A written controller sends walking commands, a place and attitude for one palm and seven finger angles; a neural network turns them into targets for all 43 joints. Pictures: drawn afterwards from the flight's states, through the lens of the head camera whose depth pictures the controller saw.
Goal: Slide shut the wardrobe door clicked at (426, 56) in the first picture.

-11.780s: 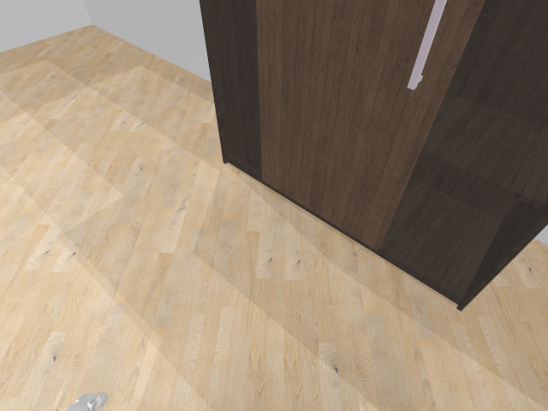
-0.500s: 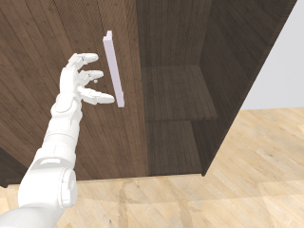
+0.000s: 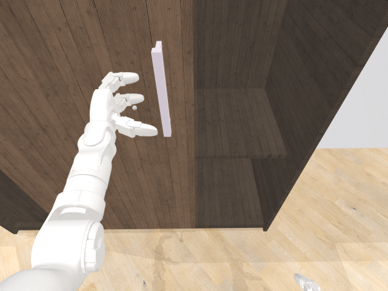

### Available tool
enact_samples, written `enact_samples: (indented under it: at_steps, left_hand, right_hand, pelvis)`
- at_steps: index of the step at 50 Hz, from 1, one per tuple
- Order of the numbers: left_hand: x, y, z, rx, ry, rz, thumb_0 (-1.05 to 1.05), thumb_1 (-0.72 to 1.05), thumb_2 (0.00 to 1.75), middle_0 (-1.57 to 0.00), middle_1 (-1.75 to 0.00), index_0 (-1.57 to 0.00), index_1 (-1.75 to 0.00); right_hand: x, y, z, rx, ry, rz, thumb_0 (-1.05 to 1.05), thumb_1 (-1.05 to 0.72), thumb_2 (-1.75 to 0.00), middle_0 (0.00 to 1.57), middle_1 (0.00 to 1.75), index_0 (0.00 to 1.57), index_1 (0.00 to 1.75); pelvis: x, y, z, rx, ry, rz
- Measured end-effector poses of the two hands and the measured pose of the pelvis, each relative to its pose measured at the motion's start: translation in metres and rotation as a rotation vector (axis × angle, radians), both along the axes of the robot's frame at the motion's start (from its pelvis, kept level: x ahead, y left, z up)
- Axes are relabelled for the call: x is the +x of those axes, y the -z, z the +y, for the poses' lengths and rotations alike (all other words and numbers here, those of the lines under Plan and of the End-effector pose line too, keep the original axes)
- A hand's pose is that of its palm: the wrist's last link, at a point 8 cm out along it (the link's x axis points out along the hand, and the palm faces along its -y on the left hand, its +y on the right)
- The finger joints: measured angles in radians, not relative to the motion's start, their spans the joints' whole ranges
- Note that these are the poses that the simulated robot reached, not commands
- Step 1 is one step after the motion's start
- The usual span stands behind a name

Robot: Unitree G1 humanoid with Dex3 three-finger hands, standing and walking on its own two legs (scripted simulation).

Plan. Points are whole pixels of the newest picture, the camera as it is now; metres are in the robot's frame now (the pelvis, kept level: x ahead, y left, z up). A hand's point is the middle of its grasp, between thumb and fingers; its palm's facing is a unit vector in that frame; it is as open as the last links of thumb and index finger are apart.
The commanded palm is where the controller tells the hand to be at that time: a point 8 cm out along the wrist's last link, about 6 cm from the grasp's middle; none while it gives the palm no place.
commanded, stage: move the hooked fingers beside the handle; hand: left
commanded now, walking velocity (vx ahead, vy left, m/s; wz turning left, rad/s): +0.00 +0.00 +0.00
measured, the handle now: (163, 94) +0.51 +0.08 +0.15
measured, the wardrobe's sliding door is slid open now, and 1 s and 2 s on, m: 0.36 0.36 0.36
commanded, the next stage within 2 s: feel for the door with the fingertips in 0.08 s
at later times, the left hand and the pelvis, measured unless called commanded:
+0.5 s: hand (153, 106) +0.46 +0.09 +0.15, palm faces +0.01 -1.00 +0.03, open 14.0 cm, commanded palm +0.42 +0.15 +0.16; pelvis +0.00 +0.00 +0.00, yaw -1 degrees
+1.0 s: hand (156, 102) +0.46 +0.09 +0.16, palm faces +0.03 -1.00 +0.01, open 14.0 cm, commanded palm +0.44 +0.14 +0.16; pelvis +0.00 -0.01 +0.00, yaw +0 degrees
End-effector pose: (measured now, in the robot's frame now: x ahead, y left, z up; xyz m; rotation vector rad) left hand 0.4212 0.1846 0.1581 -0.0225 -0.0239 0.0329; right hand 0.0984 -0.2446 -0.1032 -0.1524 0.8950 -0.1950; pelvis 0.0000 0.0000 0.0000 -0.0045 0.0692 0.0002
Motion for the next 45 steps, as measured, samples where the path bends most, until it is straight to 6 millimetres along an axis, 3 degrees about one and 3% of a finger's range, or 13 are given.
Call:
enact_samples:
  at_steps: [12,22,31,45]
  left_hand:
    - [0.004,0.005,0.002,0.013,-0.004,0.006,-0.01,-0.5,0.3,-0.3,-1.2,-0.3,-1.2]
    - [0.013,0.005,-0.031,-0.005,0.031,0.005,-0.01,-0.5,0.3,-0.3,-1.2,-0.3,-1.2]
    - [0.01,0.004,-0.044,0.006,0.01,-0.007,-0.01,-0.5,0.3,-0.3,-1.2,-0.3,-1.2]
    - [0.012,-0.003,-0.041,0.015,-0.002,0.01,-0.01,-0.5,0.3,-0.3,-1.2,-0.3,-1.2]
  right_hand:
    - [-0.027,0.008,-0.001,-0.003,0.025,0.084,0.01,-0.91,-0.89,0.2,0.3,0.2,0.3]
    - [-0.046,0.013,-0.004,0.004,0.05,0.135,0.01,-0.91,-0.89,0.2,0.3,0.2,0.3]
    - [-0.04,0.011,-0.005,0.024,0.061,0.106,0.01,-0.91,-0.89,0.2,0.3,0.2,0.3]
    - [-0.024,0.01,-0.013,0.01,0.019,0.083,0.01,-0.91,-0.89,0.2,0.3,0.2,0.3]
  pelvis:
    - [-0.001,0.001,0.002,-0.002,-0.001,0.006]
    - [0.002,0.001,0.002,0.0,0.006,0.018]
    - [0.004,0.0,-0.003,0.002,0.019,0.01]
    - [-0.001,0.0,-0.011,0.003,-0.004,0.006]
